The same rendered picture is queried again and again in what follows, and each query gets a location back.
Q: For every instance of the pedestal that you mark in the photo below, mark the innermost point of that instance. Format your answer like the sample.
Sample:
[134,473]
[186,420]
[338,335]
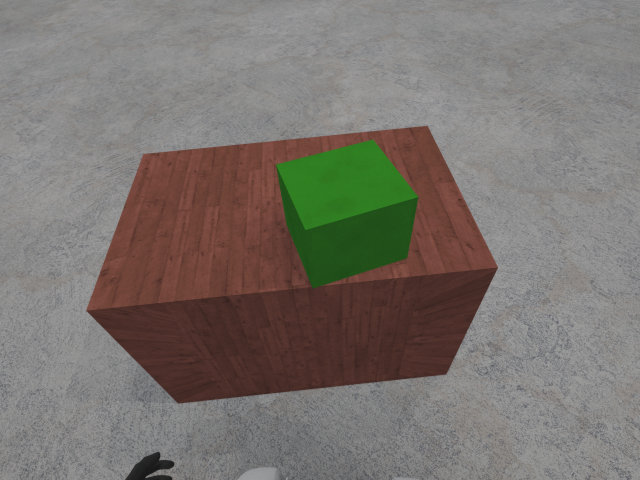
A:
[203,285]

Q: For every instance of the robot left hand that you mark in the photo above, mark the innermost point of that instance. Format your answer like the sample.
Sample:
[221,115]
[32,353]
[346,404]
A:
[149,465]

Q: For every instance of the carton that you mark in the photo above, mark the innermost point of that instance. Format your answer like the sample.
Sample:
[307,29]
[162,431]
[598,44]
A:
[348,211]

